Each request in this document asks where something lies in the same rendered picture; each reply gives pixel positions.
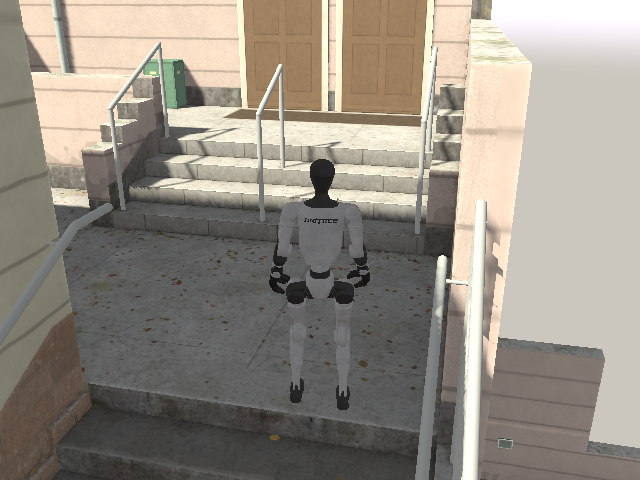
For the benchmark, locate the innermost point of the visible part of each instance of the stairs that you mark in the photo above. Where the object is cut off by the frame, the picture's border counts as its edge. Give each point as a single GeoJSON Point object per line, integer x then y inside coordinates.
{"type": "Point", "coordinates": [211, 188]}
{"type": "Point", "coordinates": [135, 435]}

